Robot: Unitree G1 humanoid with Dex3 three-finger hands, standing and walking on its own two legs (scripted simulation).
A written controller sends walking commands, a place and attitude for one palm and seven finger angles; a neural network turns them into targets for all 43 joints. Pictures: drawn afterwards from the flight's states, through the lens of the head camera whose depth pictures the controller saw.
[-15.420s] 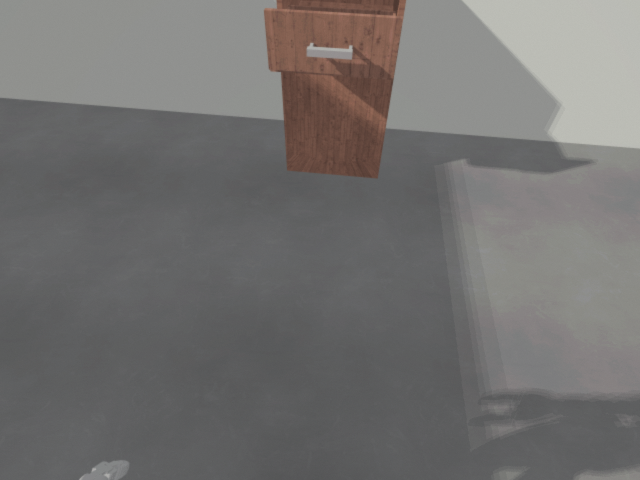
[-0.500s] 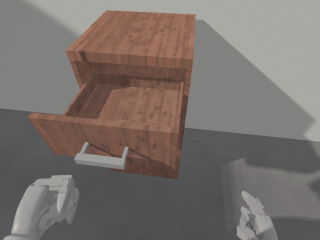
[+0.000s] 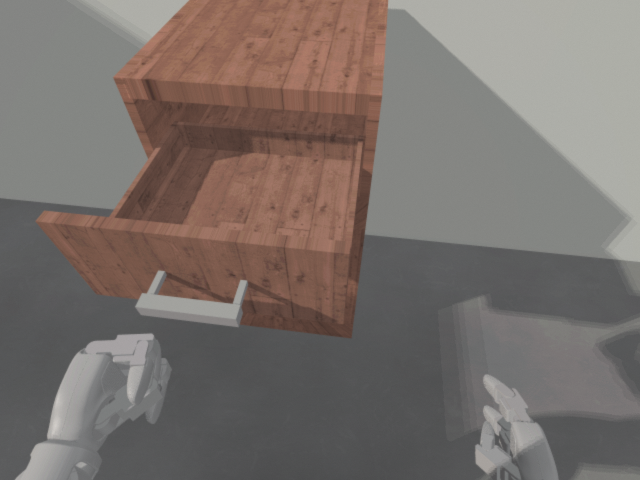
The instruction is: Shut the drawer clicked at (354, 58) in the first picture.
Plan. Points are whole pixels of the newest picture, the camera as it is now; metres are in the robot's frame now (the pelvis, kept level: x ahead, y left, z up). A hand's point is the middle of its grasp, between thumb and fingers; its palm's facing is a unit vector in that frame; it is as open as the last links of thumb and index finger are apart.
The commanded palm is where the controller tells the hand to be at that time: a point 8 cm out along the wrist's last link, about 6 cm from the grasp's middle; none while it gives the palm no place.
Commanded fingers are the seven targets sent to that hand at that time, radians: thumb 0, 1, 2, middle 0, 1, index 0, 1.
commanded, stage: bring the fist close to the handle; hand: left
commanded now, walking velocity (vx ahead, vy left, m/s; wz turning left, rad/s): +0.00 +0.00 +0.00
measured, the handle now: (195, 296) +0.35 +0.20 +0.01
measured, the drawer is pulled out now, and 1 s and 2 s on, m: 0.30 0.30 0.22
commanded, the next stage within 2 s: push the drawer shut in 1.02 s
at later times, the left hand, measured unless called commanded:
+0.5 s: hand (186, 374) +0.24 +0.18 +0.03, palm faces -0.08 -1.00 -0.04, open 3.3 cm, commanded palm +0.22 +0.24 +0.02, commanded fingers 0.00 0.90 0.90 -1.40 -1.60 -1.40 -1.60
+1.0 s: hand (194, 365) +0.25 +0.18 +0.01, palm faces -0.08 -1.00 -0.05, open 3.3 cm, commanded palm +0.23 +0.24 +0.01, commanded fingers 0.00 0.90 0.90 -1.40 -1.60 -1.40 -1.60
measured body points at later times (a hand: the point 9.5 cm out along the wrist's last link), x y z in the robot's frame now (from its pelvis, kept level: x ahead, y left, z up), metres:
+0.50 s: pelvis -0.01 +0.01 -0.03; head +0.05 +0.01 +0.42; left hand +0.23 +0.23 +0.03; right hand +0.16 -0.23 -0.11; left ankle -0.01 +0.12 -0.70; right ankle +0.00 -0.10 -0.70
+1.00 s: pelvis -0.01 +0.01 -0.04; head +0.06 +0.01 +0.41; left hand +0.25 +0.23 +0.01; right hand +0.15 -0.24 -0.12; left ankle -0.01 +0.12 -0.70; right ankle +0.00 -0.10 -0.70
